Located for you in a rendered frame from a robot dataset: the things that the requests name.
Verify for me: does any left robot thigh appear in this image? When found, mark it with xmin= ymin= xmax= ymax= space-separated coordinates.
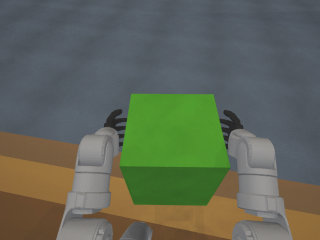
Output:
xmin=119 ymin=222 xmax=153 ymax=240

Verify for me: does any robot right forearm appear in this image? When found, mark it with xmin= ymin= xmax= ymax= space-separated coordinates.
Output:
xmin=228 ymin=129 xmax=293 ymax=240

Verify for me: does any robot right upper arm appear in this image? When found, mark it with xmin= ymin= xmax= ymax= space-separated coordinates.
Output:
xmin=232 ymin=220 xmax=292 ymax=240

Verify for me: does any robot left upper arm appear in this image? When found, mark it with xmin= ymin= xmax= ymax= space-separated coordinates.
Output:
xmin=57 ymin=217 xmax=113 ymax=240

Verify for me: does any left robot hand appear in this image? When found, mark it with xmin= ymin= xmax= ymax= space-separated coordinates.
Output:
xmin=104 ymin=109 xmax=127 ymax=147

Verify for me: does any robot left forearm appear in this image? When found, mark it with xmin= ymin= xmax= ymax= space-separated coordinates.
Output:
xmin=56 ymin=127 xmax=119 ymax=240

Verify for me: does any right robot hand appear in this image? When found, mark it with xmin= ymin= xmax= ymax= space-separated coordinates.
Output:
xmin=219 ymin=110 xmax=244 ymax=149

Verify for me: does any carton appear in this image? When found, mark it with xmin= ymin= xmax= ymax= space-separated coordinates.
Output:
xmin=119 ymin=93 xmax=231 ymax=206

